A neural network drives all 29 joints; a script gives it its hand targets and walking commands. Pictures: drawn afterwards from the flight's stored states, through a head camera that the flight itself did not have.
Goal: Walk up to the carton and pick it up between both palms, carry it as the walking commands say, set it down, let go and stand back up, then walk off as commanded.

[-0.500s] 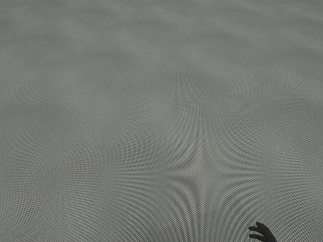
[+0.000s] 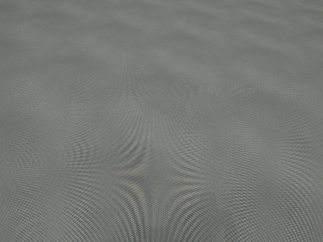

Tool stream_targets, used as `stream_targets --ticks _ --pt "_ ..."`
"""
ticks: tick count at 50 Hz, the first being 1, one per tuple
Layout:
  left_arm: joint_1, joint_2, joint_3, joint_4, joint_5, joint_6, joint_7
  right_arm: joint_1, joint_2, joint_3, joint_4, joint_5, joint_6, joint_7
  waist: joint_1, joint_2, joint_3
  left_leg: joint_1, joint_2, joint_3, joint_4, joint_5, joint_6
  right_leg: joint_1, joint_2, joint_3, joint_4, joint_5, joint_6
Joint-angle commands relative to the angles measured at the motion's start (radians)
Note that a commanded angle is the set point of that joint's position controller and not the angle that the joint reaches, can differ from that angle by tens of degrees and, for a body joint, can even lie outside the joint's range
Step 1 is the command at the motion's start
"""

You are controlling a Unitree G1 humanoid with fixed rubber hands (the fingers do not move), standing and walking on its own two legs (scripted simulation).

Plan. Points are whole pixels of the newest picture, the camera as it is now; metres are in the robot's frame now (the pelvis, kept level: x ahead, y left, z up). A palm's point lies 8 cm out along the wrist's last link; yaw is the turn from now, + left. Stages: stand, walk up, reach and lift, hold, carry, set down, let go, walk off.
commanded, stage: stand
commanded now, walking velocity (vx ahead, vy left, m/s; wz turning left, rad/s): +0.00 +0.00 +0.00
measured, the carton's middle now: out of the picture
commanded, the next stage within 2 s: none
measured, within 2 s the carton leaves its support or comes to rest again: neither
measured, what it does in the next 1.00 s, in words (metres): stands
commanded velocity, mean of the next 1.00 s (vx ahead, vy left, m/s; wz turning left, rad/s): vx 0.00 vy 0.00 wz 0.00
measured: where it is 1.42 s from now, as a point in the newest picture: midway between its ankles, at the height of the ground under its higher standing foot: outside the picture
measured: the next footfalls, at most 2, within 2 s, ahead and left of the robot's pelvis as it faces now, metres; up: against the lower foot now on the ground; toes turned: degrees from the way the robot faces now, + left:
none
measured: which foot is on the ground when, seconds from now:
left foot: down 0.00-1.00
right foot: down 0.00-1.00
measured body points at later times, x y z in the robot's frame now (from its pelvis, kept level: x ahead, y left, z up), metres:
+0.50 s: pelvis +0.00 -0.04 +0.01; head -0.01 -0.05 +0.46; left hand +0.03 +0.22 -0.14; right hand +0.01 -0.29 -0.14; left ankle +0.01 +0.12 -0.74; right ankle -0.03 -0.12 -0.74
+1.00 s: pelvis +0.02 -0.04 +0.01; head +0.02 -0.05 +0.46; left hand +0.01 +0.20 -0.15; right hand +0.01 -0.28 -0.16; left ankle +0.01 +0.12 -0.74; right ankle -0.03 -0.12 -0.74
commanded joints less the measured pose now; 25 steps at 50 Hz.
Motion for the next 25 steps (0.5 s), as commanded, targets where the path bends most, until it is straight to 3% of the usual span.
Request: stream_targets --ticks 1,2,3,4,5,6,11,13,15,18,23,24,25 --pt "0.068 0.116 0.018 -0.024 0.016 -0.031 0.018 0.068 -0.090 -0.027 -0.022 0.009 -0.013 0.011 0.007 0.037 -0.130 -0.080 0.126 -0.138 -0.058 0.214 0.020 0.241 -0.145 0.111 -0.164 0.225 -0.025" --pt "0.021 0.140 0.020 -0.003 0.002 -0.032 0.016 0.062 -0.038 -0.013 -0.027 0.019 -0.011 0.014 -0.034 -0.099 -0.094 0.003 0.046 -0.070 -0.120 0.043 -0.011 0.090 -0.178 0.136 -0.131 0.259 -0.078" --pt "0.000 0.098 0.013 0.007 -0.004 -0.033 0.010 0.028 -0.066 -0.017 -0.018 0.004 -0.006 0.007 -0.002 -0.150 -0.058 0.094 0.060 -0.068 -0.150 0.047 -0.022 -0.021 -0.147 0.132 -0.144 0.129 -0.090" --pt "-0.020 0.071 0.002 0.001 0.002 -0.041 0.014 0.004 -0.095 -0.024 -0.016 0.003 -0.006 0.006 0.003 -0.137 -0.038 0.103 0.064 -0.073 -0.130 0.079 -0.029 -0.013 -0.126 0.110 -0.159 0.149 -0.075" --pt "-0.048 0.067 -0.004 -0.004 0.007 -0.046 0.021 0.018 -0.121 -0.036 0.007 0.001 -0.006 0.007 -0.003 -0.087 -0.040 0.052 0.061 -0.070 -0.129 0.106 -0.030 0.040 -0.126 0.100 -0.165 0.198 -0.073" --pt "-0.040 0.077 -0.003 0.008 0.003 -0.048 0.031 0.041 -0.125 -0.040 0.031 0.000 -0.003 0.009 -0.002 -0.119 -0.022 0.056 0.057 -0.058 -0.132 0.107 -0.035 0.018 -0.132 0.112 -0.186 0.158 -0.071" --pt "-0.010 0.076 -0.002 0.067 -0.003 -0.054 0.033 0.112 -0.093 -0.028 0.096 -0.001 -0.001 -0.001 -0.006 -0.068 0.054 0.060 0.069 -0.058 -0.163 0.093 -0.052 -0.048 -0.116 0.122 -0.234 -0.054 -0.072" --pt "0.000 0.080 0.001 0.086 -0.006 -0.055 0.032 0.098 -0.070 -0.022 0.111 -0.001 -0.003 -0.001 0.005 -0.047 0.044 0.072 0.069 -0.056 -0.154 0.096 -0.054 -0.060 -0.114 0.129 -0.251 -0.080 -0.077" --pt "0.006 0.072 -0.002 0.106 -0.008 -0.057 0.035 0.099 -0.062 -0.020 0.131 -0.003 -0.005 -0.004 0.005 0.020 0.056 0.073 0.075 -0.059 -0.162 0.109 -0.056 -0.059 -0.115 0.135 -0.241 -0.040 -0.087" --pt "0.010 0.097 0.004 0.123 -0.009 -0.061 0.036 0.109 -0.077 -0.018 0.155 -0.003 -0.014 -0.007 0.006 0.030 0.010 0.078 0.085 -0.063 -0.167 0.126 -0.057 -0.008 -0.106 0.116 -0.218 0.042 -0.089" --pt "0.039 0.086 0.002 0.164 -0.009 -0.064 0.035 0.128 -0.078 -0.015 0.194 0.002 -0.013 -0.013 0.005 0.021 0.001 0.086 0.091 -0.071 -0.167 0.122 -0.056 -0.011 -0.097 0.104 -0.217 0.053 -0.092" --pt "0.034 0.070 -0.003 0.168 -0.008 -0.066 0.036 0.128 -0.084 -0.016 0.207 0.002 -0.013 -0.016 0.005 0.052 0.017 0.081 0.088 -0.067 -0.166 0.124 -0.056 -0.018 -0.101 0.107 -0.211 0.068 -0.096" --pt "0.032 0.046 -0.009 0.171 -0.006 -0.067 0.037 0.128 -0.067 -0.012 0.213 0.002 -0.014 -0.018 0.000 0.017 0.021 0.087 0.094 -0.074 -0.165 0.129 -0.054 -0.026 -0.097 0.101 -0.206 0.092 -0.095"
